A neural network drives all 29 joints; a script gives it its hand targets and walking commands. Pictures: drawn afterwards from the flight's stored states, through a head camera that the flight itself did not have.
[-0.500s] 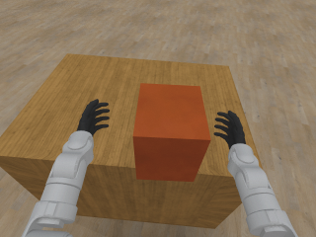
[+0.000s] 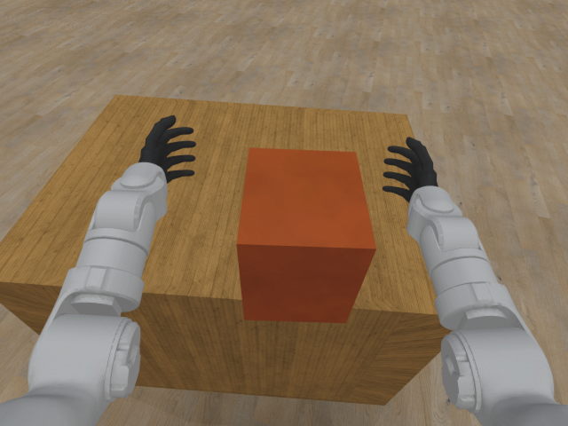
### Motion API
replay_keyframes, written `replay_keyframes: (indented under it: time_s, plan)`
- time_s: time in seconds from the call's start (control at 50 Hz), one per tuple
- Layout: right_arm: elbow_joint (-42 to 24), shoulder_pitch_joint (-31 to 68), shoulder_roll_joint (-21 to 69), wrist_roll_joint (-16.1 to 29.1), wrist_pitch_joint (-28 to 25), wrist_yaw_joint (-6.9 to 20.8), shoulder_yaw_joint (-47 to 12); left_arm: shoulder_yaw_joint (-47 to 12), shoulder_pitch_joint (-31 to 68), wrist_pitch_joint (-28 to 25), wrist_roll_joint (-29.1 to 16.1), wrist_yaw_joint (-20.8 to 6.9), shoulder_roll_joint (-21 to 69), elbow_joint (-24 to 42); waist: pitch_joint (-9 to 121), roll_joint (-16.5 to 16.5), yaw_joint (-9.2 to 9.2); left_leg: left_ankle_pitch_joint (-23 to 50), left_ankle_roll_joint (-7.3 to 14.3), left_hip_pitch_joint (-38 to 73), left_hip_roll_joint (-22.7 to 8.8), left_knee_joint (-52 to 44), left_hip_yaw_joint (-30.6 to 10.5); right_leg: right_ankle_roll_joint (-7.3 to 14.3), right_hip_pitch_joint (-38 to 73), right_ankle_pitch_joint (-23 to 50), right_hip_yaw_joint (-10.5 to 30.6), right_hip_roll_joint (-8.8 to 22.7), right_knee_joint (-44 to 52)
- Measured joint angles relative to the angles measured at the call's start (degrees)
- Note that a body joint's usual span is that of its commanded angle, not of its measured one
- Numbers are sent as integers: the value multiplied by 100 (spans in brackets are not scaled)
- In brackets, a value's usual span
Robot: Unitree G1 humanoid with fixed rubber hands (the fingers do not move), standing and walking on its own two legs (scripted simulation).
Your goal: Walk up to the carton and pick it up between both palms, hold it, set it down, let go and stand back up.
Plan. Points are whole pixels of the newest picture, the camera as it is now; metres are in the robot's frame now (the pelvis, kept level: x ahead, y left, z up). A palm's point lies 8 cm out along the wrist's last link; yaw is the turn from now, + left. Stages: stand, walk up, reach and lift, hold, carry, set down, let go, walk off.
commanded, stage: reach and lift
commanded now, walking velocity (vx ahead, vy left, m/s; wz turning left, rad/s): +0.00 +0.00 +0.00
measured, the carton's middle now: (298, 237) +0.43 -0.04 -0.01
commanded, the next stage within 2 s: none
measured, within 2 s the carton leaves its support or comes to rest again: neither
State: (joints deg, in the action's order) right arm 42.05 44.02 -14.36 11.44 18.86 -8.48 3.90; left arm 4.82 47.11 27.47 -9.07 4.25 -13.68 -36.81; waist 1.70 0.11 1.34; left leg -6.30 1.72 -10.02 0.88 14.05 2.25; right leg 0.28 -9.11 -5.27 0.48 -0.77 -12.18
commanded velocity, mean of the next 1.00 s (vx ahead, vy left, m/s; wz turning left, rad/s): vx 0.00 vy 0.00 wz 0.00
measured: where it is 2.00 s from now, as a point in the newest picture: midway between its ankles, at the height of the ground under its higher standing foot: outside the picture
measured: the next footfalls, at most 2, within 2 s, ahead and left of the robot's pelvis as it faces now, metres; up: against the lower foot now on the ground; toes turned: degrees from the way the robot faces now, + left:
none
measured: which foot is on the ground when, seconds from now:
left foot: down 0.00-1.00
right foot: down 0.00-1.00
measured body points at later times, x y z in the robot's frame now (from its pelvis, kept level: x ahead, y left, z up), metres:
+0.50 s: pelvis +0.01 -0.01 +0.00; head +0.04 -0.01 +0.45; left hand +0.46 +0.17 +0.11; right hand +0.43 -0.20 +0.09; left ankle +0.01 +0.10 -0.75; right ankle +0.01 -0.12 -0.75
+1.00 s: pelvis +0.01 +0.00 +0.00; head +0.07 +0.00 +0.44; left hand +0.45 +0.15 +0.04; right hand +0.42 -0.19 +0.03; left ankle +0.01 +0.10 -0.75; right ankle +0.01 -0.12 -0.75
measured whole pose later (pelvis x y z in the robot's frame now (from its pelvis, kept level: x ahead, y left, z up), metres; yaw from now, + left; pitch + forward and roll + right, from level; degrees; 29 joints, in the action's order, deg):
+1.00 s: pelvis +0.01 +0.00 +0.00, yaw +0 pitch +15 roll +0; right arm 60.9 40.4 -7.1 4.7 -10.0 -7.5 5.2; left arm 8.1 46.5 -10.8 -3.0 3.3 -7.4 -68.8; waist 9.1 -1.8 2.5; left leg -5.7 1.7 -24.0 1.0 14.6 2.5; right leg 0.1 -22.9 -4.4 0.7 -0.6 -12.4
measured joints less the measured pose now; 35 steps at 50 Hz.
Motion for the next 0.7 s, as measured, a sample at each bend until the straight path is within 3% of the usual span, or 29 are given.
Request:
replay_keyframes:
  time_s: [0.14, 0.3, 0.44, 0.56, 0.7]
  plan:
    - [351, 501, 97, -129, -55, -12, 127, -62, 542, -224, -110, 69, -78, -644, 107, -60, 86, 73, -4, -261, 10, -35, -38, 9, -254, 48, -37, 8, 22]
    - [670, 633, 96, -152, -241, -55, 71, 238, 653, -533, 68, -71, -11, -1203, 169, -119, 120, 126, -14, -183, 1, -238, -27, 7, -192, 101, -20, -3, 206]
    - [833, 237, 302, -244, -711, -59, -10, 455, 296, -1165, 327, -245, 92, -1446, 150, -94, 116, 218, -50, -105, -17, -458, -36, 40, -120, 184, -23, -25, 411]
    - [721, -136, 517, -480, -1303, -88, -6, 425, -32, -1887, 411, -230, 278, -1719, 271, -151, 98, 276, -42, -305, -2, -517, -63, 36, -327, 213, -50, -11, 434]
    - [1387, -257, 721, -650, -1914, -56, 62, 409, -57, -2702, 564, -220, 456, -2403, 319, -118, 81, 225, -42, -577, 2, -348, -60, 29, -601, 156, -52, -4, 259]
